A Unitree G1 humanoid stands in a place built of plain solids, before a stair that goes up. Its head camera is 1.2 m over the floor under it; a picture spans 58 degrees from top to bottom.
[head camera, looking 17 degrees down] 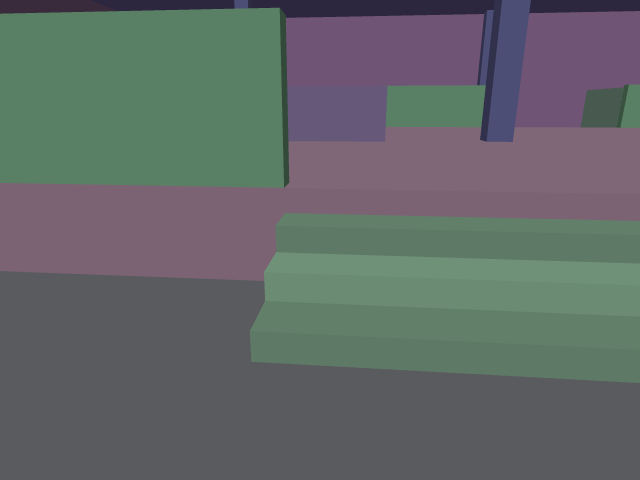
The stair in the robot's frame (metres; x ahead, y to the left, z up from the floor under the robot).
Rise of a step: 0.17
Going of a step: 0.34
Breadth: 2.46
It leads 5 degrees to the right of straight ahead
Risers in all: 4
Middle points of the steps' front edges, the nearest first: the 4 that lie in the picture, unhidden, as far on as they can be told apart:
1.75 -0.88 0.17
2.09 -0.91 0.34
2.43 -0.95 0.51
2.78 -0.98 0.68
